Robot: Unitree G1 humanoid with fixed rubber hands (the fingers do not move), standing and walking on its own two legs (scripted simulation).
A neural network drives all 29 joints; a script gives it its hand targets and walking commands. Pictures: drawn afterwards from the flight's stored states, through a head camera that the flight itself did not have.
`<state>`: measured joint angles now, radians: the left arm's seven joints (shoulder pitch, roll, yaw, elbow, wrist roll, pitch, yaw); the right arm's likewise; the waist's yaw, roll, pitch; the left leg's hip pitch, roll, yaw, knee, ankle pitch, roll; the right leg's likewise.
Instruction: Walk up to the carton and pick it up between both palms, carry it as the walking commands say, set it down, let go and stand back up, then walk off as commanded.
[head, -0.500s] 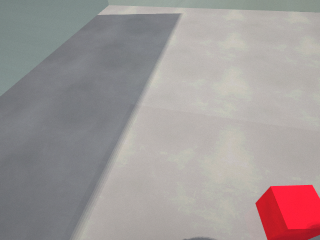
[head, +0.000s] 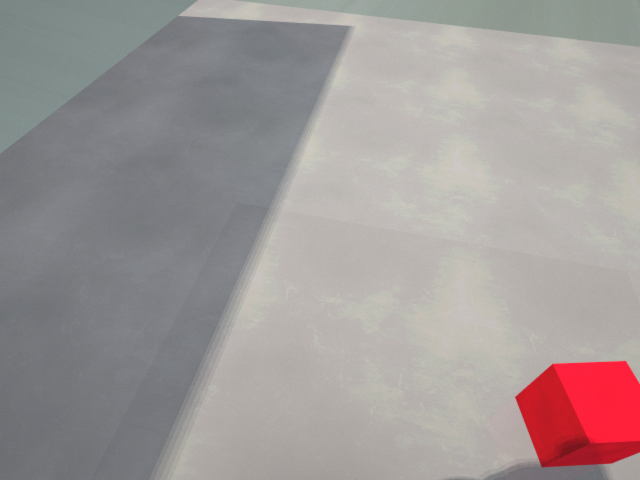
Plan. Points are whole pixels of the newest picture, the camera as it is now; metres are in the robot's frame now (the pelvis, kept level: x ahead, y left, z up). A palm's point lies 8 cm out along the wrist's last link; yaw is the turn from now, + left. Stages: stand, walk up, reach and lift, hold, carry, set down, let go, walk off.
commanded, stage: walk off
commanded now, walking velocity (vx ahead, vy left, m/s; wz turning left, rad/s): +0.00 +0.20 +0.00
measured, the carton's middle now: (583, 415) +0.40 -0.78 -0.64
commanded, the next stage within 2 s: stand in 1.72 s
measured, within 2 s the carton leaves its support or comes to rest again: neither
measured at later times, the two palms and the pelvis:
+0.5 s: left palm out of the picture -0.03 +0.39 -0.15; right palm out of the picture +0.07 -0.13 -0.13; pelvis -0.02 +0.12 -0.01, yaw +3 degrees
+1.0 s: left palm out of the picture +0.00 +0.47 -0.11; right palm out of the picture +0.01 -0.01 -0.15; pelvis -0.03 +0.22 +0.01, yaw +1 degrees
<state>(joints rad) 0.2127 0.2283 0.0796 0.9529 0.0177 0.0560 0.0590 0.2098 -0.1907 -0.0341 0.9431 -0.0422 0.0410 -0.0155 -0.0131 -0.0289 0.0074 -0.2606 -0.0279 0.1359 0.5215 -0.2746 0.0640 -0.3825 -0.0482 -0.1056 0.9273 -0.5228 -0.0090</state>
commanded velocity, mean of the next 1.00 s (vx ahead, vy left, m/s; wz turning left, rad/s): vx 0.00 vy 0.20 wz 0.00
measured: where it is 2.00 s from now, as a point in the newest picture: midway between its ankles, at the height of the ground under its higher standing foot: outside the picture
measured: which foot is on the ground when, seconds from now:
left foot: down 0.00-0.08, up 0.10-0.46, down 0.48-0.86, up 0.88-1.00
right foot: up 0.00-0.04, down 0.06-0.48, up 0.50-0.82, down 0.84-1.00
